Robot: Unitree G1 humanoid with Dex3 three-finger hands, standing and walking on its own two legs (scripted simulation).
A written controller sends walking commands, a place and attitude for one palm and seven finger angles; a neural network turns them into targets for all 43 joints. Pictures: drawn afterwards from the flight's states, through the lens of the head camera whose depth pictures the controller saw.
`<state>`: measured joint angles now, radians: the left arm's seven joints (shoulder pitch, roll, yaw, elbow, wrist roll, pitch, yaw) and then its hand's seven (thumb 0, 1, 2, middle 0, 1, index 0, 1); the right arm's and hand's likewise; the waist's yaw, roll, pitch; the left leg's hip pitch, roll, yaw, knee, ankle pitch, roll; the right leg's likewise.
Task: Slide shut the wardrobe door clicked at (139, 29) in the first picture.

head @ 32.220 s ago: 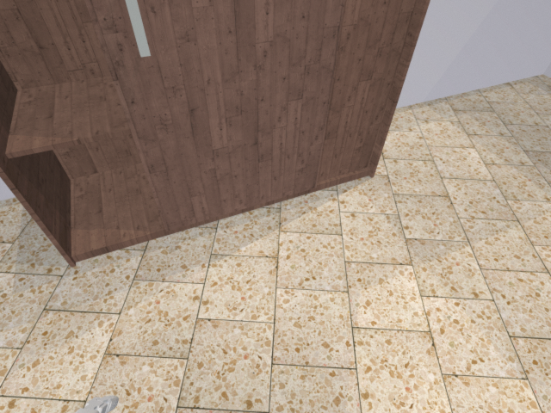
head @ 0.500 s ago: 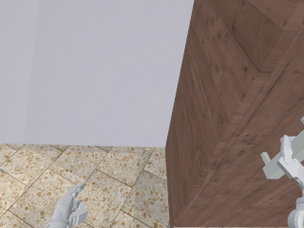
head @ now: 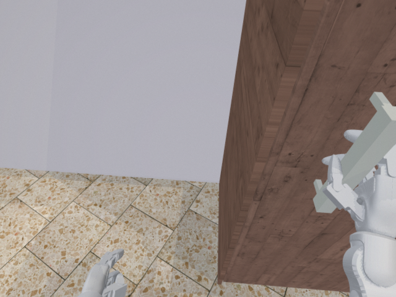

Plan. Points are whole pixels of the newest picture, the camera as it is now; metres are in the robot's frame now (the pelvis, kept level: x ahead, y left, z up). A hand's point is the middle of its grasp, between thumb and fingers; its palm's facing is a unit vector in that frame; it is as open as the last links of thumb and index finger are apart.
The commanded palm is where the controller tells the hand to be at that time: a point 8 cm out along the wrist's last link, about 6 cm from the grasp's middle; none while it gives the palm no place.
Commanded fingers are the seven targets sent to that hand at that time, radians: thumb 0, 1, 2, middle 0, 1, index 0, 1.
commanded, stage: stop walking and hold the door there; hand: right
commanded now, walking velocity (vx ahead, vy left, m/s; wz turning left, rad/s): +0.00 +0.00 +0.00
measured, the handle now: (346, 159) +0.29 -0.22 +0.19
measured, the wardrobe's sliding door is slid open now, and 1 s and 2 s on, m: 0.00 0.00 0.00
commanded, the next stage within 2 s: loosen the grip on the handle in 1.74 s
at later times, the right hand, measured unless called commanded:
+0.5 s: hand (340, 188) +0.24 -0.20 +0.18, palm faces +0.05 +1.00 +0.00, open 6.7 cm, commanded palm +0.22 -0.21 +0.17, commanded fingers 0.00 -0.90 -0.90 0.45 1.40 0.45 1.40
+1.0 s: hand (347, 194) +0.23 -0.20 +0.18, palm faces -0.13 +0.99 -0.01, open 7.3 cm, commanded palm +0.22 -0.21 +0.17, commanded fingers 0.00 -0.90 -0.90 0.45 1.40 0.45 1.40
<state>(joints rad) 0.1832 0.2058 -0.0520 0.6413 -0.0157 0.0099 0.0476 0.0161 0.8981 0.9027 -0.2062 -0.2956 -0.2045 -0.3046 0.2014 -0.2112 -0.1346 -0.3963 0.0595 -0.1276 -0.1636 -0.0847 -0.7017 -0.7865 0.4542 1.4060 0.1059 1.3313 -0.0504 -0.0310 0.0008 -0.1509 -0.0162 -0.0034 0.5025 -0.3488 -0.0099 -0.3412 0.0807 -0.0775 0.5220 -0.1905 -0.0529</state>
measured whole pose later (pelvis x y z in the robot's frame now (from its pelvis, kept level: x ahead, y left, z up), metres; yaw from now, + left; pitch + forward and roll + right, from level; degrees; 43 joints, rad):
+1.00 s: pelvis -0.02 -0.16 +0.02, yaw +0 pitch -2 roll +1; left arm 0.13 0.16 -0.09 0.61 0.01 0.01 -0.02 0.02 0.90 0.90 -0.20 -0.30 -0.20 -0.30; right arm 0.06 -0.05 0.36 -0.29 -0.03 -0.11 -0.13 0.03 -0.67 -0.74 0.28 1.40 0.15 1.22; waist -0.08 -0.01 0.05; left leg -0.36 0.01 -0.03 0.92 -0.37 0.01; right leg -0.11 0.15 0.10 0.24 -0.07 -0.11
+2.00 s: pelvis -0.07 -0.13 +0.00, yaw +1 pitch -2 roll +0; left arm 0.12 0.20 -0.04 0.65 -0.04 -0.08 0.00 0.02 0.90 0.90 -0.20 -0.30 -0.20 -0.30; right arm -0.15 -0.16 0.11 -0.03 0.08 -0.13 0.00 -0.06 -0.48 -0.66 0.46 1.35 0.19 1.21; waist -0.05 -0.03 -0.01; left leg -0.19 -0.06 -0.03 0.53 -0.31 0.05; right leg -0.30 0.10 0.06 0.48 -0.14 -0.05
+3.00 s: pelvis -0.05 -0.11 -0.01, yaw +3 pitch +0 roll +0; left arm 0.16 0.22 -0.07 0.58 -0.04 -0.02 0.05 0.02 0.90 0.90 -0.20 -0.30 -0.20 -0.30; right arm 0.02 -0.22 0.01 -0.16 0.24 -0.13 0.06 -0.02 0.56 -0.20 0.49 1.16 0.23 1.10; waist -0.01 -0.03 -0.08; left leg -0.23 -0.10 -0.04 0.64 -0.40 0.07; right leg -0.36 0.05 0.01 0.64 -0.27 -0.03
